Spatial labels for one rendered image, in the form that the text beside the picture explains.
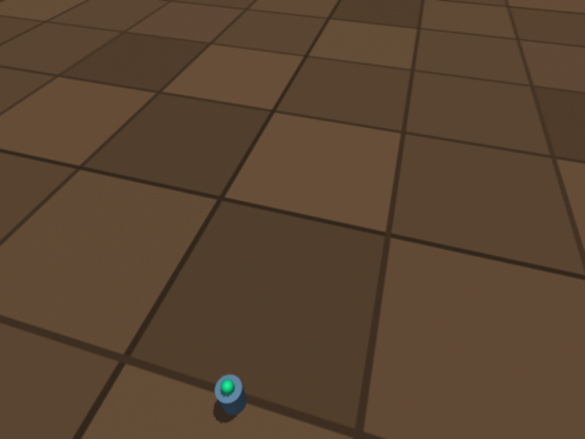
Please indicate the bottle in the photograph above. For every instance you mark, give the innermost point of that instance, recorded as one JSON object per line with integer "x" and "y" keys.
{"x": 230, "y": 394}

